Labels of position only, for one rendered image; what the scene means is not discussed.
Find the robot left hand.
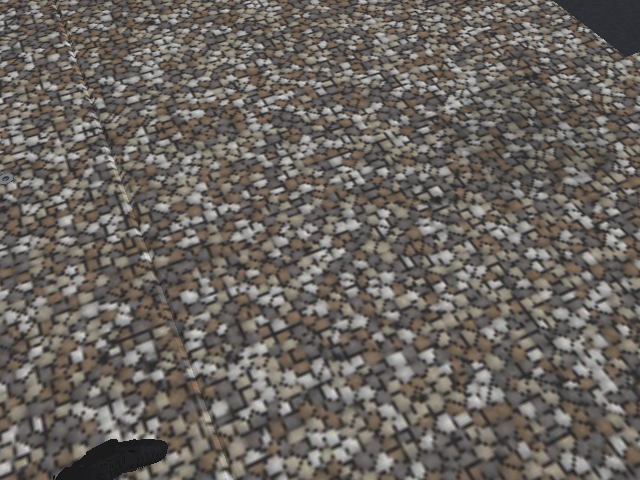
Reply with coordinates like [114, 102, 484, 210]
[53, 439, 168, 480]

